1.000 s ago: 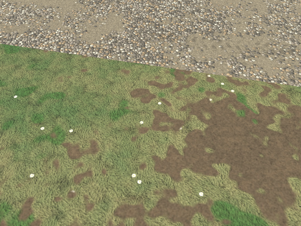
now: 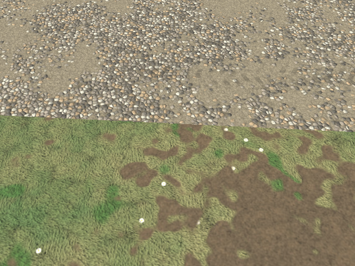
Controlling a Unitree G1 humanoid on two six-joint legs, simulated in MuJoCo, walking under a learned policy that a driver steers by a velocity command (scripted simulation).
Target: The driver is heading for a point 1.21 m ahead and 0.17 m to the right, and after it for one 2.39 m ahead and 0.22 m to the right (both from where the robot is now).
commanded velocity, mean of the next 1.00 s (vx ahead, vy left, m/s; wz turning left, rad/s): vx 0.50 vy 0.00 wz -0.42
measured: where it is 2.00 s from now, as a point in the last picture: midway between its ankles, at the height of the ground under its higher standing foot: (238, 143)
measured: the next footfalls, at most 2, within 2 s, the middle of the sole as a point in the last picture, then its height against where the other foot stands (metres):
left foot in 0.32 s outside the picture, level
right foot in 0.82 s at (253, 253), level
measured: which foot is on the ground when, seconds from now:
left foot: up 0.00-0.30, down 0.32-0.84, up 0.86-1.00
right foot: down 0.00-0.34, up 0.36-0.80, down 0.82-1.00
